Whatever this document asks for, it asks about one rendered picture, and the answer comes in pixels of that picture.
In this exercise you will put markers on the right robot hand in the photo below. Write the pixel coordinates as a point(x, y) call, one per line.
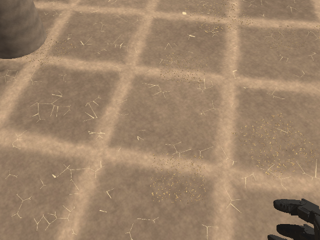
point(305, 210)

